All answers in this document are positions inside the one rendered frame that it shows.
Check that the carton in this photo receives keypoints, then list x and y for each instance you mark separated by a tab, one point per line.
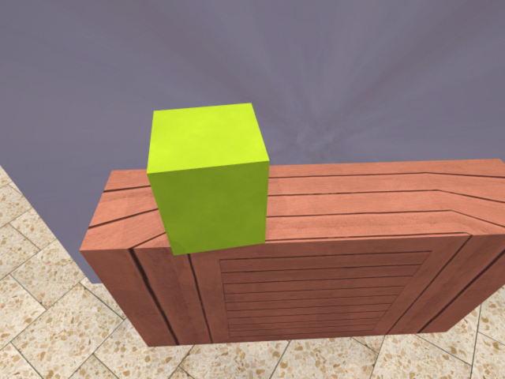
208	169

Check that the pedestal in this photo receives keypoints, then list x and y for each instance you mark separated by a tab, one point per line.
351	249

